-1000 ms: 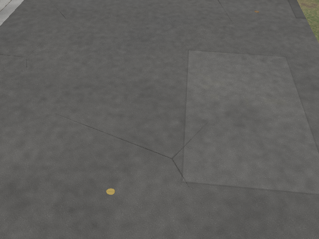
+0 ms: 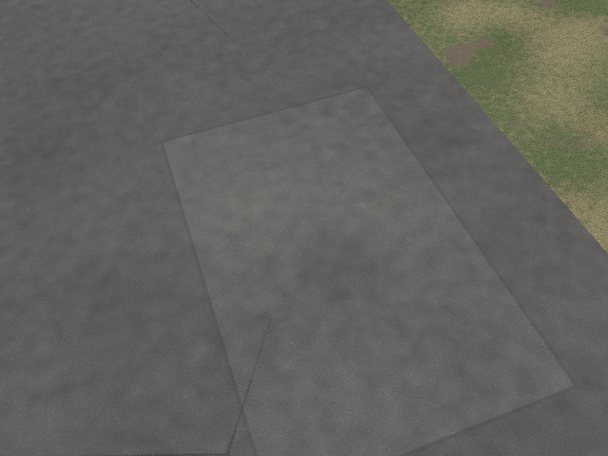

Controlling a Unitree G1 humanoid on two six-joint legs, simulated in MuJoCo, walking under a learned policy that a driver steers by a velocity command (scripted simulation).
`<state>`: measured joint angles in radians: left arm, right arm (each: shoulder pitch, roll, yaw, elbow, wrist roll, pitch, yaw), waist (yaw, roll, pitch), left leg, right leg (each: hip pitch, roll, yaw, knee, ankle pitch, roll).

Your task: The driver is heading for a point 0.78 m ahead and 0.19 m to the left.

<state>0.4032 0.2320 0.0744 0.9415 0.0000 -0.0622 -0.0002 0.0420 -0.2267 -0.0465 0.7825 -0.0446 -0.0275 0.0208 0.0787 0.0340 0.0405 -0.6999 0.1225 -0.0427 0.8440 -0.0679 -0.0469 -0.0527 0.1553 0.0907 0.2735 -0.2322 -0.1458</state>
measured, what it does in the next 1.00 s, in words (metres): walks ahead: left foot, then right foot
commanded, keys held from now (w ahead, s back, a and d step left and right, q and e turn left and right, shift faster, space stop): w+e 0.26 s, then w+q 0.28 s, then q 0.32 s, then w+q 0.14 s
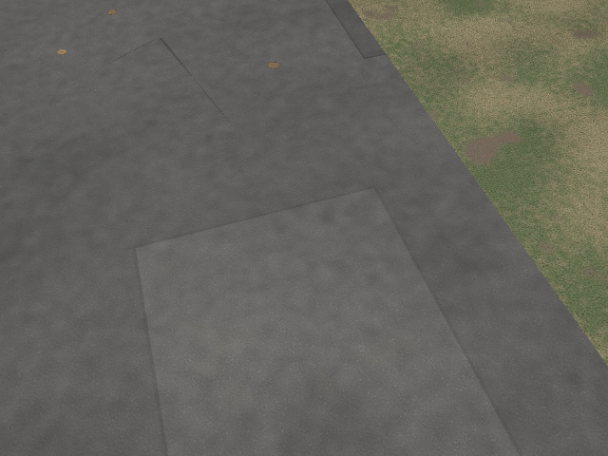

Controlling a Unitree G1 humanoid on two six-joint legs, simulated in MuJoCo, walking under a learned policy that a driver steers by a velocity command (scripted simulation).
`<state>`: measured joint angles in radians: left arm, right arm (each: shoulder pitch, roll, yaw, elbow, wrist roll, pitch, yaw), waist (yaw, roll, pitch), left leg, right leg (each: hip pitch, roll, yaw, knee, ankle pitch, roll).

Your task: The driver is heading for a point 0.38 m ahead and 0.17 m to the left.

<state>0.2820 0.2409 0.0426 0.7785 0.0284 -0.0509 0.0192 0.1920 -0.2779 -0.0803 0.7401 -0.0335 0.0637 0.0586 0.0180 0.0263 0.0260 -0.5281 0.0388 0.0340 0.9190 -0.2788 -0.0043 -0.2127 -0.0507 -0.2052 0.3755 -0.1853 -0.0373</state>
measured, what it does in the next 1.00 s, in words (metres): walks ahead, turning left: left foot, then right foot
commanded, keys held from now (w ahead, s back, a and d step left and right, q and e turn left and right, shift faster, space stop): w+q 0.48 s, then no key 0.52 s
